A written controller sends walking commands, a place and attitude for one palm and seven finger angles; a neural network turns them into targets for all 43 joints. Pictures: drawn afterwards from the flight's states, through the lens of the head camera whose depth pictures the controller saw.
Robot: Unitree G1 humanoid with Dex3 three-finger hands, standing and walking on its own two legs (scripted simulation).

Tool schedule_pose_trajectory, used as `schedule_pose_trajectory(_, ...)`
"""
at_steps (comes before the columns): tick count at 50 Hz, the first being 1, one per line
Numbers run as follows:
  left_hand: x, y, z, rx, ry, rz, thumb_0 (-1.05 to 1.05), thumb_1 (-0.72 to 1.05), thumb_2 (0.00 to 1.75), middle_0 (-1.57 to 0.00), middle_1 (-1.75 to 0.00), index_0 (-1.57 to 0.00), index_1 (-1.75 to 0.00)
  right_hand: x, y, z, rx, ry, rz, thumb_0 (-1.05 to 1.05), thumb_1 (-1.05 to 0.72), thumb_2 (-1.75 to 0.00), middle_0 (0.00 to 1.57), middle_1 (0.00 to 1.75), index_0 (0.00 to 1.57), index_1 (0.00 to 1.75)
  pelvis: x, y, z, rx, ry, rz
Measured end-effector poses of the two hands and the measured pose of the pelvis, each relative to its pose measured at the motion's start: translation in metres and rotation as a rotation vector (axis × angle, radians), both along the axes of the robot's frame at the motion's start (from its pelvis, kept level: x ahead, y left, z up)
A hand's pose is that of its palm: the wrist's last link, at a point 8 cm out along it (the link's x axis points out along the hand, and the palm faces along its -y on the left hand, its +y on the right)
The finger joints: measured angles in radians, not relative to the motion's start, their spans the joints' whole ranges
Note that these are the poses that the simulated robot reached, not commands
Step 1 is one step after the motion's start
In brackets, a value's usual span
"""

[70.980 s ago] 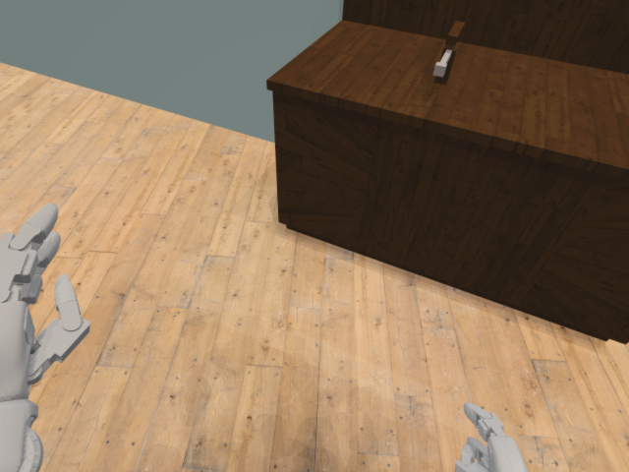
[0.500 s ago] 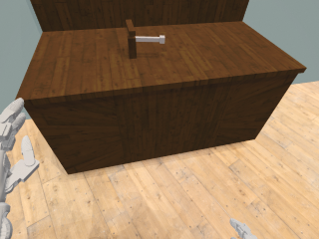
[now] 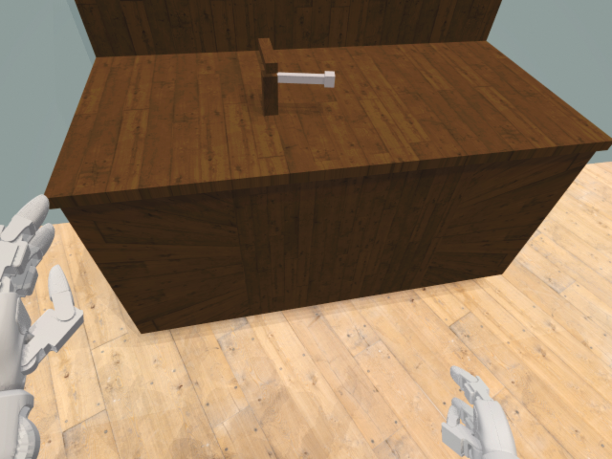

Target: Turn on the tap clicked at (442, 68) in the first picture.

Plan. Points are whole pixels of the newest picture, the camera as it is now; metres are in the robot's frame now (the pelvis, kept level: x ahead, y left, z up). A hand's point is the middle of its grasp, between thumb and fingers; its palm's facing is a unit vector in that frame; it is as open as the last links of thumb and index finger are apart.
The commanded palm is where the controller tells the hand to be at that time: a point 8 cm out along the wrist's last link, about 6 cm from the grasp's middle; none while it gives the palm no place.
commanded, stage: stop stepping back and stand still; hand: left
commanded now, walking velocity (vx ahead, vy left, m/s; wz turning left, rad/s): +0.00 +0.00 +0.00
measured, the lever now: (329, 79) +0.94 +0.01 +0.05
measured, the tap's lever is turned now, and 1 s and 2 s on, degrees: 79 79 79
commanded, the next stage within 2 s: stand and check the lever's angle in 0.16 s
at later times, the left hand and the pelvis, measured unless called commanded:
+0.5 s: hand (81, 307) +0.22 +0.24 +0.15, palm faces +0.38 -0.86 -0.35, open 7.4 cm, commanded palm +0.17 +0.28 +0.18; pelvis +0.01 +0.00 +0.00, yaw +0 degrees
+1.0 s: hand (76, 312) +0.21 +0.24 +0.15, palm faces +0.40 -0.85 -0.34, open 7.4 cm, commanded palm +0.16 +0.28 +0.18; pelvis +0.00 +0.00 +0.00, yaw +0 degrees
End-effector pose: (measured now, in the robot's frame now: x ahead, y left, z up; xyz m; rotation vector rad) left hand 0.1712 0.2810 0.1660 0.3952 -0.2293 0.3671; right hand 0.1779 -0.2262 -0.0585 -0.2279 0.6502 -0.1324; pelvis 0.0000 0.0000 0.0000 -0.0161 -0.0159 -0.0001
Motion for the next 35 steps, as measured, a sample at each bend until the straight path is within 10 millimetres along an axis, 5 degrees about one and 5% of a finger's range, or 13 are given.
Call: schedule_pose_trajectory(35, 0.005, 0.001, 0.002, 0.007, 0.014, 0.006, 0.02, 0.89, 0.90, -0.21, -0.30, -0.20, -0.30, -0.010, -0.004, -0.009, 0.006, 0.058, -0.025, 0.02, -0.90, -0.90, 0.20, 0.30, 0.21, 0.30, 0.005, 0.001, 0.002, -0.003, 0.012, -0.002)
